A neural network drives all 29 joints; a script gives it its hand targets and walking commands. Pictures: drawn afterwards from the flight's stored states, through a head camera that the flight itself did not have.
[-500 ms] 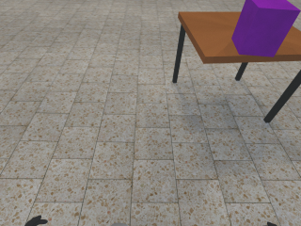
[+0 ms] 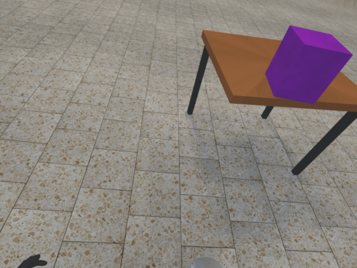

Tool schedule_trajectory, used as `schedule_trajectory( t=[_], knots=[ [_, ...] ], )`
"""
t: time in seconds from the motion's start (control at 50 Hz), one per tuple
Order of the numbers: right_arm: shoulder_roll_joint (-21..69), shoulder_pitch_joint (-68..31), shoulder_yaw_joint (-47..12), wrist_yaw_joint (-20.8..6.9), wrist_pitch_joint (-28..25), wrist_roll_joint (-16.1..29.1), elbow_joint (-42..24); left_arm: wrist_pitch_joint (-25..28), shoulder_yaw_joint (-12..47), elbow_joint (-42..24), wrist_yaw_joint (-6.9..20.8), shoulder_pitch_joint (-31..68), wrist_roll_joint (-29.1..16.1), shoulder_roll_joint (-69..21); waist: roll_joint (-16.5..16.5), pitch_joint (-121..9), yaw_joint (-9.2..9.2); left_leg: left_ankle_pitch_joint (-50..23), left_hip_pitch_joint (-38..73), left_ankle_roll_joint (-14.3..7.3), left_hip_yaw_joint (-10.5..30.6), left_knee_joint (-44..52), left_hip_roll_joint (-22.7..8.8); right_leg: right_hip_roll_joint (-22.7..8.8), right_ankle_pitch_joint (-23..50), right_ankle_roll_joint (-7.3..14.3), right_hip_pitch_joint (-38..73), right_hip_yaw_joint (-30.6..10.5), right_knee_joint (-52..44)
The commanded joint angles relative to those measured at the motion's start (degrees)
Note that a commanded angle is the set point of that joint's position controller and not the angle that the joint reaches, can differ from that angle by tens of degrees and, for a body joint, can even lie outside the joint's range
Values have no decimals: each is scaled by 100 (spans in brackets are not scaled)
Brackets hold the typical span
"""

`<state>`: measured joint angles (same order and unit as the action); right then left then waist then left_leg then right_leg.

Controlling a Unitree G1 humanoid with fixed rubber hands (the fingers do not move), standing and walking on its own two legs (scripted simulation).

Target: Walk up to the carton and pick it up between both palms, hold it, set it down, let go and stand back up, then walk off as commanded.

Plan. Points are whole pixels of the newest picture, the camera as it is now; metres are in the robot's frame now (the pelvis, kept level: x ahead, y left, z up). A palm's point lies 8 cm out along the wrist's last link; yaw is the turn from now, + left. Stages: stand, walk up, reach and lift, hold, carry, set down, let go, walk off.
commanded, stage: walk up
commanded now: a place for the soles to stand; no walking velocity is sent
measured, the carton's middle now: (302, 65) +0.96 -0.59 +0.06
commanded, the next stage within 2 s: none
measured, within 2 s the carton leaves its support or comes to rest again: neither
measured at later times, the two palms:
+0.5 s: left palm (91, 240) +0.22 +0.19 -0.08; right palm (330, 206) +0.32 -0.45 -0.04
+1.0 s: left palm (174, 189) +0.36 -0.01 -0.08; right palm out of the picture +0.34 -0.68 -0.07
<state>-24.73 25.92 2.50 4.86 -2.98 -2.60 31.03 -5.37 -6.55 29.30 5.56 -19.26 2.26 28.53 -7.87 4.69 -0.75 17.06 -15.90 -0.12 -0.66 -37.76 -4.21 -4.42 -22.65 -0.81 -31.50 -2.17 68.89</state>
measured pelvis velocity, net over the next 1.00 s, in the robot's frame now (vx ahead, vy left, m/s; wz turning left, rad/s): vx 0.25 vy -0.33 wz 0.06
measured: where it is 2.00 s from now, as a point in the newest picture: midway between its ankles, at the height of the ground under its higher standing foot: (260, 252)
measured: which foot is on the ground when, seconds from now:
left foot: down 0.00-0.22, up 0.24-0.48, down 0.50-0.90, up 0.92-1.00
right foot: up 0.00-0.20, down 0.22-0.50, up 0.52-0.88, down 0.90-1.00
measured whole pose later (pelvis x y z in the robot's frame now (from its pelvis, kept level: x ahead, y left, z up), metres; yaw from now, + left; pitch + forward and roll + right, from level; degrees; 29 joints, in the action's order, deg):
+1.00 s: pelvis +0.25 -0.33 -0.03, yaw +3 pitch -6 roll -1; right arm -29.6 23.6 5.1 6.1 1.0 -0.1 33.6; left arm -3.5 -5.1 29.9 5.2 -17.1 1.9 25.5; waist 0.3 5.2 -0.7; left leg 32.8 -25.0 -1.2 5.2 -66.1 -6.9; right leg -2.8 -22.5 -0.3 -20.6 3.0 48.5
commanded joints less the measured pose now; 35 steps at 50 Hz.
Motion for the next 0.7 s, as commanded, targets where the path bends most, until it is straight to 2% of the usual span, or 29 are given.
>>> schedule_trajectory(
  t=[0.0, 0.02, 0.04, 0.06, 0.08, 0.12, 0.14, 0.16, 0.18, 0.2, 0.22, 0.24, 0.28, 0.3, 0.32, 0.34, 0.36, 0.38, 0.42, 0.46, 0.48, 0.5, 0.52, 0.54, 0.56, 0.6, 0.62, 0.64, 0.68],
  knots=[
    [-1667, 124, 555, 107, -124, -23, -456, 87, -210, -595, 40, 453, 7, 467, 1702, 300, -85, 996, 237, -1161, 1649, 1776, -1050, -186, 603, -103, -888, 28, -588],
    [-1743, 147, 645, 112, -106, 8, -422, 113, -235, -695, 55, 519, 52, 594, 1486, 0, -67, 1140, 206, -1065, 1388, 1568, -1053, -295, 509, 4, -586, -55, -989],
    [-1759, 352, 646, 132, -113, 3, -418, 133, -264, -648, 47, 681, 62, 587, 1426, 127, -210, 810, 126, -1066, 1562, 1480, -1102, -235, 356, 23, -601, 32, -1060],
    [-1900, 157, 687, 109, -132, -32, -482, 126, -195, -656, 62, 536, 10, 545, 1740, -41, -56, 822, 48, -1004, 1285, 1382, -1066, -337, 495, 45, -54, -75, -1509],
    [-1872, 20, 661, 126, -122, -33, -491, 124, -167, -739, 98, 661, 1, 563, 1894, -276, -164, 817, 261, -909, 1192, 1176, -976, -219, 449, 138, 31, -16, -1908],
    [-1969, -344, 651, 89, -66, 31, -586, 160, -253, -564, 104, 295, -22, 628, 2184, -231, 148, 365, -465, -807, 834, 1116, -1007, -101, 343, 226, 1199, 287, -2288],
    [-2021, -515, 672, 87, -24, 41, -613, 169, -321, -512, 89, 149, -4, 762, 1893, -225, 339, 549, -1130, -655, 726, 779, -984, -151, 651, 297, 2027, 208, -2690],
    [-1827, -631, 615, 60, 18, -9, -537, 247, -369, -269, 13, -590, 11, 845, 1263, -595, 738, 364, -1343, -618, 224, -440, -667, 110, 706, 380, 3093, 301, -3109],
    [-1305, -351, 470, 16, 43, 19, -481, 319, -406, -55, -37, -1135, -85, 1048, 73, -736, 1059, 1002, -1763, -303, -87, -2166, -253, 26, 484, 528, 3381, -197, -3396],
    [-779, -367, 243, 2, 82, 97, -664, 361, -441, -182, -118, -883, 20, 1600, -1473, -526, 918, 2419, -2559, -74, -48, -3214, 556, -1092, 503, 715, 2940, -2157, -4310],
    [-1036, -391, 362, 114, 183, 343, -782, 406, -508, -578, -188, -549, -1, 1795, -1262, -418, 861, 2168, -2747, -118, 487, -3683, 565, -1429, -467, 1201, 2520, -3195, -5258],
    [-1372, -297, 423, 133, 153, 417, -691, 380, -473, -555, -223, -326, -101, 1737, -1090, -385, 609, 1930, -2679, -171, 638, -4027, 325, -1538, -1260, 1717, 2299, -3423, -5482],
    [-1567, -410, 488, 107, 81, 376, -442, 376, -415, -569, -290, 162, -91, 1460, -289, -31, 434, 1423, -2379, -84, 419, -3765, -30, -1198, 108, 1593, 2124, -2384, -4847],
    [-1499, -189, 450, 91, 38, 335, -278, 348, -325, -542, -293, 250, -145, 1311, -915, -259, 336, 1538, -1928, -64, 285, -3178, -108, -1248, 942, 1721, 1879, -1892, -4570],
    [-1378, -82, 441, 58, 25, 306, -185, 319, -302, -657, -307, 600, -111, 1120, -935, 17, 166, 1532, -1516, -25, 243, -2614, -195, -1200, 1416, 1658, 1373, -1427, -4330],
    [-1490, -258, 439, 36, 48, 264, -146, 301, -205, -539, -254, 560, -74, 988, -988, 228, 288, 1471, -1063, -36, -33, -1927, -68, -882, 1441, 1508, 1077, -895, -4422],
    [-1339, -391, 420, 14, 11, 185, -214, 287, -132, -534, -248, 483, -103, 628, -574, 461, 237, 1217, -1011, -79, -76, -1353, 93, -774, 2560, 1408, 987, -793, -4190],
    [-1274, -79, 404, 3, -35, 216, -105, 280, -73, -560, -215, 583, -150, 687, -415, 90, 161, 675, -551, -100, -189, -834, 131, -759, 2982, 1360, 1090, -552, -4001],
    [-1217, 437, 431, 18, -61, 181, 152, 266, 2, -646, -178, 829, -93, 496, -192, -624, -67, -695, 893, -112, -567, 313, 481, -385, 1548, 1152, 679, -46, -3196],
    [-1545, 486, 534, 106, -15, 36, 5, 271, 97, -571, -155, 382, -13, 204, 755, -1004, -156, -290, 2118, -344, 482, 752, -143, -129, -252, 678, -193, 109, -2309],
    [-1921, 513, 654, 156, -7, -93, -71, 239, 78, -633, -128, 592, -119, 9, 1651, -639, -269, 926, 1668, -946, 2905, 1527, -1704, 297, -1203, 311, -924, 217, -878],
    [-1934, 416, 576, 243, 30, -48, -283, 80, -153, -733, -172, 303, 27, 719, 1387, -587, -153, 3272, 771, -1235, 3914, 2368, -2309, 215, -1272, 210, -666, -289, -207],
    [-2041, 115, 620, 270, -19, -67, -337, 0, -272, -809, -163, 425, 31, 1175, 1586, -94, -213, 3505, 669, -1439, 3885, 2555, -2430, 87, -986, 128, -935, -476, 149],
    [-1678, 3, 576, 246, -69, -47, -327, -1, -327, -749, -158, 536, 28, 1101, 1066, 219, -161, 3012, 473, -1476, 3567, 2305, -2176, -14, -851, 50, -1145, -482, 352],
    [-1710, -48, 534, 254, -100, -25, -334, 19, -294, -624, -162, 500, 63, 1083, 827, 214, -154, 2259, 443, -1296, 2964, 2111, -2021, -46, -727, 38, -1048, -499, 356],
    [-1876, -228, 633, 256, -110, 29, -387, 85, -274, -509, -125, 377, 83, 960, 939, -108, -158, 998, 256, -1369, 2149, 1808, -1755, -53, -434, 62, -555, -444, 401],
    [-1697, -149, 549, 191, -120, 66, -262, 120, -266, -397, -133, 208, -15, 762, 1175, 245, 42, 499, -37, -1177, 1604, 1706, -1545, 46, -328, 35, -424, -451, 256],
    [-1618, -310, 533, 126, -176, 50, -352, 120, -262, -285, -75, -51, -91, 558, 1716, 367, 118, 315, -221, -1059, 1224, 1789, -1255, 65, 34, 24, -381, -331, -28],
    [-1604, -273, 583, 87, -131, 35, -374, 82, -308, -362, -7, 141, -41, 532, 2072, 134, 11, 2, -299, -1068, 791, 1557, -998, 20, 212, -27, -100, -24, -523]
  ],
)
